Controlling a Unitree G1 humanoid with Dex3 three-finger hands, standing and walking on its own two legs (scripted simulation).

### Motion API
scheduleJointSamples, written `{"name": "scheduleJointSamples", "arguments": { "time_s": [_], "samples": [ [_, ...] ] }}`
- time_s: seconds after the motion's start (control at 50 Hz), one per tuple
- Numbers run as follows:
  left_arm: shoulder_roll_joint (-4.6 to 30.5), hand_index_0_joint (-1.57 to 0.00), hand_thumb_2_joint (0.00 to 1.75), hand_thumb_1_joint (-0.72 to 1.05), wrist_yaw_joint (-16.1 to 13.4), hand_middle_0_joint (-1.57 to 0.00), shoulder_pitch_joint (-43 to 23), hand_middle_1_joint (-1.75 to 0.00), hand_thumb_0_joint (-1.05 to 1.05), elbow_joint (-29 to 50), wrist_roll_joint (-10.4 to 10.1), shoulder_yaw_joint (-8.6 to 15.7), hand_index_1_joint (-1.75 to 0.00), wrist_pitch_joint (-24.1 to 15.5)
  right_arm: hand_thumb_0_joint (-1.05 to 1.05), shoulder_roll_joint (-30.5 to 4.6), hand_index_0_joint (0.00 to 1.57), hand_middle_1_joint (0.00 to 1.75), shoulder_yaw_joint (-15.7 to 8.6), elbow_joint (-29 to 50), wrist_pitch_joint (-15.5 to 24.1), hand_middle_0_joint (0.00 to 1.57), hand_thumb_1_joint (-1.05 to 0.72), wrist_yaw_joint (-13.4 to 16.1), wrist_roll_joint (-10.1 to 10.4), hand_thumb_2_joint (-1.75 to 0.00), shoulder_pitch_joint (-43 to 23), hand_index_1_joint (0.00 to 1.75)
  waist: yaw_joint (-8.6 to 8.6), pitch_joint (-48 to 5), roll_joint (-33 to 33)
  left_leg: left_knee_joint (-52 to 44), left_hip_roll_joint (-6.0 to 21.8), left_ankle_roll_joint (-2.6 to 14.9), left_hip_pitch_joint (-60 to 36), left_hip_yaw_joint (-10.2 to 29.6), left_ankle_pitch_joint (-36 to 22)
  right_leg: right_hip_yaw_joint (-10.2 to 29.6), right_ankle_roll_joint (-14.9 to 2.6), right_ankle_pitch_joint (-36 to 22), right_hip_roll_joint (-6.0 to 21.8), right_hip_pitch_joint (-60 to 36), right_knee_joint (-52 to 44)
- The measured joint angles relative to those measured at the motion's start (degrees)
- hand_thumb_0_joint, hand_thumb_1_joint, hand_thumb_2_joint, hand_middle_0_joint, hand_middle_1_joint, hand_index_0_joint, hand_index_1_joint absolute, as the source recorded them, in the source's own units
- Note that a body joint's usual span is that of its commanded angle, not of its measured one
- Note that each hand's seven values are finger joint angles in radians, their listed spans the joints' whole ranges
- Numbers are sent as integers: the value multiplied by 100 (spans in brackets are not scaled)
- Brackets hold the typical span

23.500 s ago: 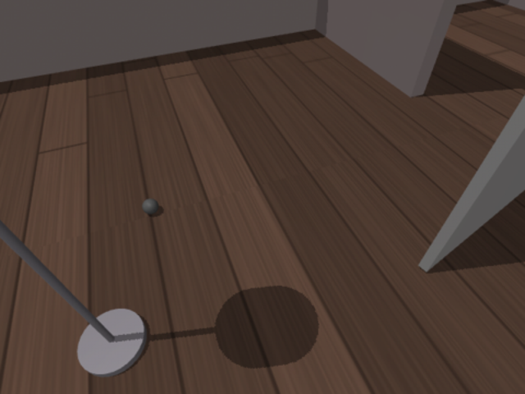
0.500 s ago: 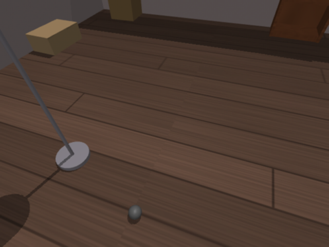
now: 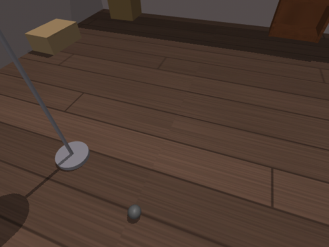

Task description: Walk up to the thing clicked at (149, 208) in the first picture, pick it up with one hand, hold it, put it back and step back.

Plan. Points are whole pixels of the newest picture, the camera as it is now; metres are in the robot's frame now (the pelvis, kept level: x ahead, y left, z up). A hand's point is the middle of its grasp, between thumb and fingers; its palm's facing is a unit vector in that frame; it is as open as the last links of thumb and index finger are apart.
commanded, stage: rise first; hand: left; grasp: from above
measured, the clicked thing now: (134, 211) +0.50 +0.21 -0.74
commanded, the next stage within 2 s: none
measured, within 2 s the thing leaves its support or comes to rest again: neither
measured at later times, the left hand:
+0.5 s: hand out of the picture +0.14 +0.26 -0.19, palm faces -0.05 -0.92 -0.39, open 13.3 cm
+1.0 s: hand out of the picture +0.13 +0.26 -0.22, palm faces -0.13 -0.89 -0.44, open 14.2 cm
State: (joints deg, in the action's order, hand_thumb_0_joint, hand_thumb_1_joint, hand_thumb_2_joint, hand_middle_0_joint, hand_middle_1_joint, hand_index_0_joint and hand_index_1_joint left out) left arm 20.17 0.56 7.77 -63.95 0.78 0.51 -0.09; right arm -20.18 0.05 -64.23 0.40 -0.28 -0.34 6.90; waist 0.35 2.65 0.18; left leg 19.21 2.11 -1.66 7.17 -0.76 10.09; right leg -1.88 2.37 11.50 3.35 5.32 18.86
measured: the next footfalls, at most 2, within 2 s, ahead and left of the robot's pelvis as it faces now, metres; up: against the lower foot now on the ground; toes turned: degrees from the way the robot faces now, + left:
none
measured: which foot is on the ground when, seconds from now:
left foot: down 0.00-1.00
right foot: down 0.00-1.00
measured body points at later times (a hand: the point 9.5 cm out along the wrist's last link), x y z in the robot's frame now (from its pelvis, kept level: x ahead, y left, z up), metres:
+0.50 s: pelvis -0.01 +0.00 -0.05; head +0.06 +0.00 +0.40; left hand +0.14 +0.30 -0.16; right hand +0.11 -0.26 -0.15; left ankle +0.00 +0.14 -0.75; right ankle -0.01 -0.14 -0.75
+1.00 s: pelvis -0.01 +0.00 -0.09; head +0.08 +0.01 +0.35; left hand +0.14 +0.30 -0.19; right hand +0.16 -0.25 -0.18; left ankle +0.00 +0.14 -0.75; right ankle -0.01 -0.14 -0.75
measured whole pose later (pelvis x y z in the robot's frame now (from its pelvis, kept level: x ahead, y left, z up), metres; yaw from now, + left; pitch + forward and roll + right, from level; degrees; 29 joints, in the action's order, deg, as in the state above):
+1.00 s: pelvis -0.01 +0.00 -0.09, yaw +0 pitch +17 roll -2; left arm 18.4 1.0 16.1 -20.7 11.2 7.1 19.5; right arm -12.5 -1.0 -31.9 9.1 4.8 0.3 12.5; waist -1.7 -7.5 1.2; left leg 65.3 3.6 -1.8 52.6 2.0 30.0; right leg -1.7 2.3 30.7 2.6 49.2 62.9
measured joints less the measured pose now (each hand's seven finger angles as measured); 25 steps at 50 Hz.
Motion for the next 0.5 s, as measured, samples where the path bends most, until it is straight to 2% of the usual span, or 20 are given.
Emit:
{"name": "scheduleJointSamples", "arguments": {
  "time_s": [0.04,0.08,0.12,0.16,0.22,0.3,0.4,0.5],
  "samples": [
    [-53,-19,91,88,-72,-20,14,-32,1,293,-136,73,-32,-33,1,22,20,30,15,483,30,20,-92,104,178,-91,177,29,-21,-22,5,199,-8,9,259,20,62,-8,-6,77,12,260,219],
    [-136,-18,93,83,-96,-20,-279,-37,1,335,-154,228,-37,-125,1,96,20,30,5,948,139,20,-93,201,294,-91,316,29,-24,46,11,447,-10,12,546,53,130,-26,-14,157,18,534,468],
    [-145,-17,94,75,-35,-19,-686,-45,1,197,-48,411,-44,-114,1,219,20,30,-18,1272,179,20,-94,245,312,-91,367,29,-38,55,-11,738,9,3,903,67,214,-21,-27,242,4,889,756],
    [-92,-16,94,66,48,-17,-1019,-55,1,109,149,607,-54,-79,1,368,20,30,-64,1516,204,20,-95,246,251,-92,397,29,-72,-1,-57,1050,37,-12,1282,66,319,2,-39,344,-17,1278,1073],
    [-45,-14,95,48,112,-14,-1169,-71,1,326,391,828,-69,57,1,552,20,30,-133,1829,217,20,-96,209,192,-92,511,29,-121,-110,-95,1425,74,-23,1675,35,482,56,-49,487,-46,1692,1444],
    [-96,-10,98,22,95,-9,-957,-88,0,870,557,848,-86,472,1,658,20,30,-152,2139,181,20,-96,165,219,-92,693,29,-200,-242,-47,1647,85,-15,1872,6,618,96,-42,596,-52,1891,1639],
    [-182,-8,99,-12,40,-7,-662,-100,0,1303,677,843,-98,987,1,655,20,30,-158,2441,250,21,-94,120,212,-91,792,29,-241,-437,16,2121,91,4,2297,3,869,125,-18,825,-47,2307,2081],
    [-234,-7,100,-36,21,-8,-335,-105,0,1895,786,901,-104,1135,1,622,20,30,-222,2636,435,21,-92,150,166,-91,787,29,-201,-607,12,2838,89,11,2905,45,1210,126,2,1171,-31,2895,2786]
  ]
}}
